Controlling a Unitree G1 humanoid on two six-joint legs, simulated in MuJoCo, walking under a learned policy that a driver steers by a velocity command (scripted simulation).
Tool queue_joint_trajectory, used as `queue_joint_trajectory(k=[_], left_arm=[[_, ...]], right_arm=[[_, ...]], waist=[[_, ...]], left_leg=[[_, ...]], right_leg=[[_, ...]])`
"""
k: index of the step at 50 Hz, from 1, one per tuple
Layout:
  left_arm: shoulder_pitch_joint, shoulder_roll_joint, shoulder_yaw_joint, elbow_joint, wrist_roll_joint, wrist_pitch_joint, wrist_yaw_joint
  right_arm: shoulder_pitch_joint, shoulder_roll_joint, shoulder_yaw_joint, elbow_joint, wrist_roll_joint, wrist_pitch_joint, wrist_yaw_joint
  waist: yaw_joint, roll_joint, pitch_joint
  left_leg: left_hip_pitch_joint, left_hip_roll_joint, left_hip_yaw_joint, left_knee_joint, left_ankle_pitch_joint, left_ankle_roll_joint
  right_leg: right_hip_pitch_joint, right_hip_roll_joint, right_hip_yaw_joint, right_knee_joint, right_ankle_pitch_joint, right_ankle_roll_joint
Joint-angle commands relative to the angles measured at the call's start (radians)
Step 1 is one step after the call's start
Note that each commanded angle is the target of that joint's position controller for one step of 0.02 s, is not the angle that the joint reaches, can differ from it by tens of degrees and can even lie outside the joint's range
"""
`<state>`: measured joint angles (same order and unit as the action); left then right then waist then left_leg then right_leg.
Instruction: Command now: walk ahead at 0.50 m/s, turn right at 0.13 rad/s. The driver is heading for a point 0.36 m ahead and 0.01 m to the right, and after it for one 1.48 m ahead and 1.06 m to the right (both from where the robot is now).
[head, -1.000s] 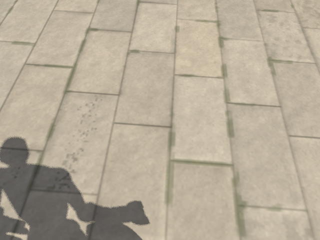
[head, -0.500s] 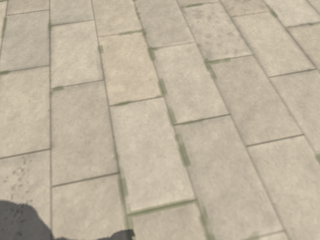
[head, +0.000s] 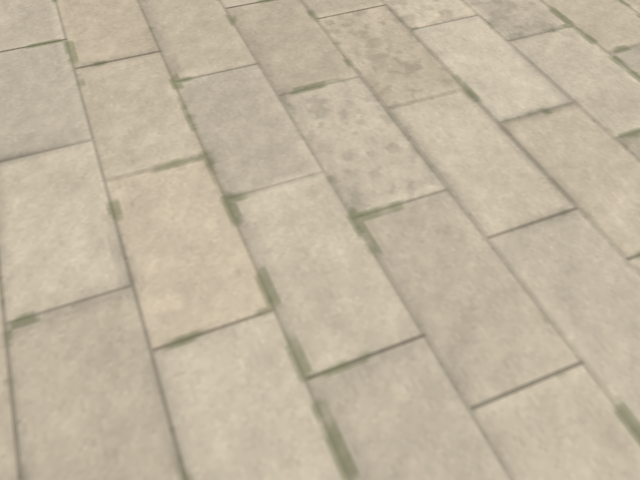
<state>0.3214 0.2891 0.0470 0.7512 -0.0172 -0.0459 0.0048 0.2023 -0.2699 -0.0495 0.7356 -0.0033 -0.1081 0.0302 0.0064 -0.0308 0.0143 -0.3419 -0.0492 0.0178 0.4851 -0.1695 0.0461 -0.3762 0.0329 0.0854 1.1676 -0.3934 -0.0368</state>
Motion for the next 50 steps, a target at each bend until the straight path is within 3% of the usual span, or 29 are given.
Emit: queue_joint_trajectory(k=[1,3,5,8,11,14,17,18,19,20,21,22,23,24,25,26,29,31,35,40,42,43,44,45,46,47,48,49,50], left_arm=[[-0.056,0.098,0.029,-0.101,0.008,-0.026,-0.004],[-0.051,0.066,0.022,-0.098,0.009,-0.020,-0.006],[-0.115,0.047,0.012,-0.119,0.015,-0.020,-0.005],[-0.204,0.027,0.002,-0.134,0.014,-0.028,-0.012],[-0.293,0.027,0.000,-0.151,0.006,-0.036,-0.023],[-0.347,0.039,0.003,-0.172,-0.004,-0.039,-0.037],[-0.332,0.065,0.012,-0.180,-0.003,-0.037,-0.050],[-0.266,0.085,0.023,-0.164,0.002,-0.035,-0.050],[-0.135,0.123,0.046,-0.124,0.005,-0.032,-0.045],[0.030,0.186,0.071,-0.091,0.005,-0.027,-0.036],[0.096,0.291,0.093,-0.080,0.003,-0.023,-0.035],[0.118,0.206,0.072,-0.080,-0.010,-0.021,-0.035],[0.058,0.173,0.058,-0.088,-0.001,-0.024,-0.034],[0.002,0.157,0.053,-0.100,0.007,-0.024,-0.033],[-0.046,0.137,0.047,-0.107,0.012,-0.024,-0.034],[-0.079,0.116,0.039,-0.117,0.020,-0.026,-0.032],[-0.089,0.126,0.045,-0.118,0.011,-0.028,-0.020],[-0.058,0.152,0.054,-0.103,0.008,-0.029,-0.007],[0.012,0.166,0.060,-0.071,-0.003,-0.018,0.009],[0.077,0.160,0.060,-0.040,-0.012,-0.001,0.017],[0.065,0.163,0.064,-0.040,-0.008,0.009,0.019],[0.052,0.146,0.059,-0.044,-0.007,0.013,0.018],[0.043,0.103,0.043,-0.055,0.000,0.011,0.014],[0.092,0.048,0.026,-0.074,-0.001,0.004,0.012],[0.185,0.041,0.014,-0.092,-0.015,-0.005,0.013],[0.139,0.135,0.035,-0.076,-0.023,-0.003,0.015],[0.041,0.165,0.045,-0.090,-0.017,0.004,0.014],[-0.003,0.155,0.046,-0.100,-0.006,0.007,0.013],[-0.020,0.137,0.049,-0.107,-0.002,0.010,0.009]], right_arm=[[0.058,-0.096,-0.020,-0.032,-0.008,-0.004,-0.005],[0.071,-0.111,-0.023,-0.017,0.005,-0.008,-0.007],[0.085,-0.144,-0.031,-0.003,0.010,-0.005,-0.013],[0.110,-0.164,-0.035,0.017,0.015,0.006,-0.020],[0.162,-0.176,-0.036,0.047,0.022,0.016,-0.022],[0.191,-0.187,-0.039,0.072,0.024,0.028,-0.023],[0.178,-0.205,-0.048,0.086,0.023,0.041,-0.031],[0.159,-0.211,-0.050,0.084,0.024,0.046,-0.036],[0.155,-0.199,-0.046,0.079,0.020,0.052,-0.041],[0.153,-0.172,-0.031,0.052,-0.001,0.050,-0.050],[0.246,-0.068,0.006,0.013,-0.019,0.028,-0.040],[0.203,-0.123,-0.004,0.025,-0.003,0.000,-0.030],[0.119,-0.175,-0.018,-0.008,0.029,-0.019,-0.018],[0.061,-0.167,-0.013,-0.023,0.030,-0.029,-0.018],[0.036,-0.162,-0.016,-0.027,0.007,-0.030,-0.022],[0.044,-0.164,-0.022,-0.028,-0.007,-0.023,-0.025],[0.052,-0.133,-0.020,-0.037,-0.014,0.003,-0.029],[-0.020,-0.116,-0.014,-0.062,-0.016,0.010,-0.034],[-0.177,-0.082,-0.001,-0.102,-0.008,0.001,-0.025],[-0.257,-0.119,-0.014,-0.134,0.008,-0.015,-0.007],[-0.213,-0.138,-0.025,-0.127,0.011,-0.022,-0.007],[-0.139,-0.151,-0.036,-0.108,0.009,-0.025,-0.012],[-0.027,-0.184,-0.050,-0.092,-0.005,-0.030,-0.020],[0.109,-0.255,-0.069,-0.081,-0.019,-0.026,-0.028],[0.176,-0.264,-0.077,-0.048,-0.002,-0.007,-0.020],[0.143,-0.177,-0.056,-0.061,0.012,-0.001,-0.020],[0.096,-0.140,-0.045,-0.067,0.009,0.005,-0.024],[0.049,-0.126,-0.038,-0.067,-0.002,0.009,-0.024],[0.021,-0.104,-0.031,-0.060,-0.007,0.009,-0.024]], waist=[[-0.021,0.122,-0.026],[-0.012,0.131,-0.027],[-0.024,0.111,-0.008],[-0.055,0.103,0.005],[-0.090,0.102,0.021],[-0.097,0.111,0.036],[-0.062,0.117,0.021],[-0.018,0.118,-0.022],[0.043,0.098,-0.105],[0.106,0.027,-0.219],[0.061,-0.222,-0.320],[0.095,-0.189,-0.362],[0.092,-0.137,-0.216],[0.069,-0.047,-0.136],[0.038,0.008,-0.073],[0.002,-0.013,-0.061],[-0.028,-0.039,-0.046],[-0.011,-0.028,-0.017],[0.046,-0.033,0.002],[0.061,-0.049,0.000],[0.032,-0.081,-0.010],[-0.009,-0.084,-0.040],[-0.063,-0.057,-0.137],[-0.091,0.103,-0.280],[-0.061,0.370,-0.366],[-0.077,0.241,-0.251],[-0.088,0.152,-0.125],[-0.068,0.103,-0.057],[-0.046,0.110,-0.016]], left_leg=[[0.257,0.268,-0.368,-0.275,0.032,0.171],[0.228,0.260,-0.303,-0.301,0.123,0.187],[0.219,0.263,-0.256,-0.330,0.182,0.198],[0.217,0.234,-0.174,-0.344,0.203,0.172],[0.224,0.229,-0.134,-0.333,0.201,0.154],[0.312,0.275,-0.129,-0.310,0.204,0.141],[0.395,0.306,-0.093,-0.233,0.368,0.109],[0.398,0.291,-0.055,-0.146,0.534,0.091],[0.363,0.249,-0.005,0.019,0.659,0.064],[0.183,0.212,0.044,0.281,0.498,0.023],[-0.251,0.029,0.053,0.660,-0.090,-0.053],[-0.398,0.022,-0.100,0.791,-0.377,-0.048],[-0.476,0.072,-0.117,0.817,-0.310,-0.033],[-0.453,0.111,-0.103,0.771,-0.229,-0.025],[-0.410,0.137,-0.097,0.689,-0.176,-0.032],[-0.342,0.159,-0.105,0.632,-0.139,-0.040],[-0.280,0.151,-0.085,0.535,-0.090,-0.083],[-0.297,0.139,-0.080,0.413,0.013,-0.106],[-0.204,0.085,-0.080,0.141,0.242,-0.114],[-0.146,0.052,-0.115,0.004,0.202,-0.089],[-0.077,0.047,-0.108,-0.022,0.111,-0.060],[0.034,0.046,-0.088,-0.066,0.112,-0.035],[0.241,0.118,-0.135,-0.054,0.107,0.012],[0.585,0.319,-0.380,-0.035,0.053,0.110],[0.745,0.476,-0.753,-0.129,-0.171,0.205],[0.657,0.457,-0.729,-0.164,-0.332,0.177],[0.519,0.417,-0.576,-0.186,-0.280,0.142],[0.399,0.377,-0.471,-0.214,-0.173,0.130],[0.320,0.343,-0.388,-0.242,-0.084,0.125]], right_leg=[[-0.282,-0.121,0.020,-0.034,0.090,0.010],[-0.272,-0.130,-0.008,-0.109,0.098,0.026],[-0.297,-0.139,-0.025,-0.225,0.163,0.045],[-0.264,-0.130,-0.044,-0.416,0.335,0.053],[-0.207,-0.101,-0.068,-0.548,0.443,0.054],[-0.220,-0.092,-0.068,-0.608,0.423,0.027],[-0.171,-0.069,-0.084,-0.640,0.317,-0.026],[-0.067,-0.038,-0.112,-0.663,0.306,-0.049],[0.120,-0.003,-0.134,-0.683,0.320,-0.078],[0.397,-0.108,0.019,-0.654,0.359,-0.130],[0.741,-0.331,0.513,-0.731,0.183,-0.304],[0.778,-0.367,0.698,-0.851,0.035,-0.322],[0.667,-0.340,0.574,-0.874,0.039,-0.283],[0.529,-0.297,0.461,-0.884,0.117,-0.259],[0.400,-0.262,0.386,-0.906,0.221,-0.244],[0.316,-0.232,0.336,-0.927,0.306,-0.235],[0.193,-0.194,0.265,-0.968,0.409,-0.254],[0.156,-0.176,0.228,-0.980,0.425,-0.247],[0.113,-0.126,0.187,-0.958,0.348,-0.190],[0.223,-0.165,0.302,-0.853,0.295,-0.165],[0.254,-0.173,0.345,-0.789,0.336,-0.148],[0.240,-0.145,0.338,-0.729,0.369,-0.129],[0.180,-0.092,0.291,-0.566,0.375,-0.098],[-0.074,0.017,0.170,-0.258,0.186,-0.034],[-0.324,0.061,0.095,-0.019,-0.224,0.002],[-0.410,-0.018,0.114,0.090,-0.163,0.014],[-0.422,-0.049,0.076,0.105,-0.075,0.022],[-0.392,-0.079,0.056,0.079,-0.007,0.027],[-0.363,-0.106,0.054,0.042,0.035,0.028]])
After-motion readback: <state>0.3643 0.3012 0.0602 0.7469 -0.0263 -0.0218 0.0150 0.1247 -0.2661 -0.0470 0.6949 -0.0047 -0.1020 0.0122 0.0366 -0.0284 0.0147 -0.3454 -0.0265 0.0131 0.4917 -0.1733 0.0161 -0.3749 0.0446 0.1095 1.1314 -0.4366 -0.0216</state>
